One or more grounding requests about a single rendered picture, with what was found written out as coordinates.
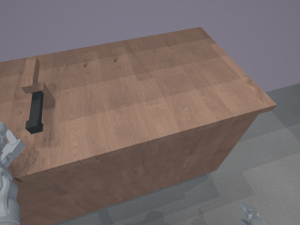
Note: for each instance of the robot left hand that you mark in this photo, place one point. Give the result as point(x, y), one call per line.
point(8, 150)

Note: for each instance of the robot left forearm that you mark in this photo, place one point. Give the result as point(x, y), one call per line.
point(9, 207)

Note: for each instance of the robot right hand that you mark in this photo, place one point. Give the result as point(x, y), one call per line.
point(251, 214)

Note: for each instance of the counter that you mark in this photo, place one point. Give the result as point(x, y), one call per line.
point(123, 119)

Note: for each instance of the tap lever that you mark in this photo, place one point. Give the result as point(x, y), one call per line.
point(34, 125)

